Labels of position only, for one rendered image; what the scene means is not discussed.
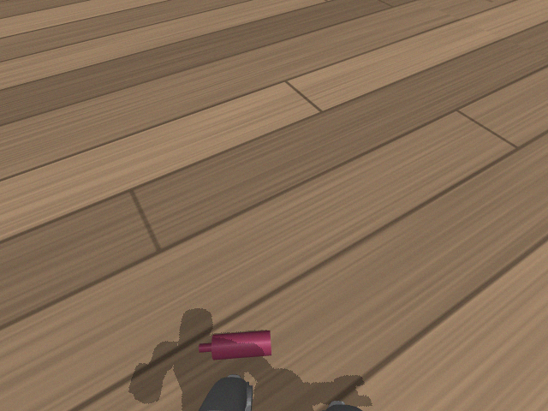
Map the bottle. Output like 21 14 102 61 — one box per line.
199 331 271 360

